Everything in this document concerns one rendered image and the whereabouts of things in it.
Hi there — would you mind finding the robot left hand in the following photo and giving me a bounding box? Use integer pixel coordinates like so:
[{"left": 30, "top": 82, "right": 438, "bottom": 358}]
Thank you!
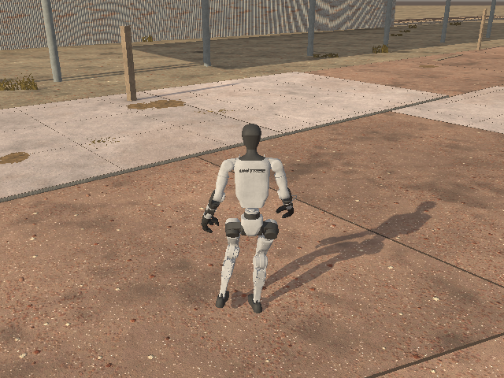
[{"left": 201, "top": 215, "right": 219, "bottom": 233}]

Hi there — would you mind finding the left robot foot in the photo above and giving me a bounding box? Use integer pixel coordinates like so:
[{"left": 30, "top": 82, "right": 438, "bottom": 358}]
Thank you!
[{"left": 215, "top": 291, "right": 229, "bottom": 308}]

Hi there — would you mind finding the robot right hand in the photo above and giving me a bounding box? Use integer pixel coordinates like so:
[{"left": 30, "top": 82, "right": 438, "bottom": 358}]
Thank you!
[{"left": 276, "top": 206, "right": 294, "bottom": 218}]

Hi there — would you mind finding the humanoid robot head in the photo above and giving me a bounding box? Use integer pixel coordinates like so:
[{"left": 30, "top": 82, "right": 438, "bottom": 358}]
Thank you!
[{"left": 239, "top": 124, "right": 265, "bottom": 161}]

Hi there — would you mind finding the robot right upper arm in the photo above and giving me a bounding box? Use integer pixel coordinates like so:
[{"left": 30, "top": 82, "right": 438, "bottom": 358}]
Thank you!
[{"left": 268, "top": 157, "right": 290, "bottom": 200}]

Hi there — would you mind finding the right robot forearm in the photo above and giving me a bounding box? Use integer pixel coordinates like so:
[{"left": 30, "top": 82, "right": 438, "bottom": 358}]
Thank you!
[{"left": 281, "top": 188, "right": 293, "bottom": 209}]

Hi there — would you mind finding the robot left upper arm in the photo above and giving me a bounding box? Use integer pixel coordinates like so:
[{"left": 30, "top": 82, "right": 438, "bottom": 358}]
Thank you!
[{"left": 213, "top": 158, "right": 235, "bottom": 202}]

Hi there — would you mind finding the left robot forearm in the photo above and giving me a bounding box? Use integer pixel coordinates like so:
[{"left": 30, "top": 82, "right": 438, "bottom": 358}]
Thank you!
[{"left": 203, "top": 190, "right": 220, "bottom": 219}]

